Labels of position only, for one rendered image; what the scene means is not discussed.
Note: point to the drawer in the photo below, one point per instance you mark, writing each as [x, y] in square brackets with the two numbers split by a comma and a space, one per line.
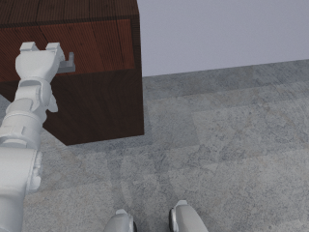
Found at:
[97, 46]

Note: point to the robot right thigh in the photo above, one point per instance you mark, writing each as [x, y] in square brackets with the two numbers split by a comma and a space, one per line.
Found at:
[185, 219]

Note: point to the left robot upper arm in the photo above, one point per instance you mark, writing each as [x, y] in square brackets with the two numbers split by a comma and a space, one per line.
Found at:
[20, 173]

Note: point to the robot left thigh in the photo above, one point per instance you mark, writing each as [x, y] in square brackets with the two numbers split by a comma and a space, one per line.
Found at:
[119, 223]

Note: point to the left robot hand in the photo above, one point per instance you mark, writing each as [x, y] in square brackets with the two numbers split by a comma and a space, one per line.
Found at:
[43, 64]

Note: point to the cabinet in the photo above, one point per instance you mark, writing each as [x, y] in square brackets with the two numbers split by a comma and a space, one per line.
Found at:
[92, 106]

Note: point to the robot left forearm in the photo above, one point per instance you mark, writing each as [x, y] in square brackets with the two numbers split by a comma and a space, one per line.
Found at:
[22, 125]

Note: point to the robot thigh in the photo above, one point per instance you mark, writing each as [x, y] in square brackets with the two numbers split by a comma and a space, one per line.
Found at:
[185, 219]
[119, 223]

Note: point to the handle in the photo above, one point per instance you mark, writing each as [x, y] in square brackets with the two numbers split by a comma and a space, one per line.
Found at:
[67, 66]

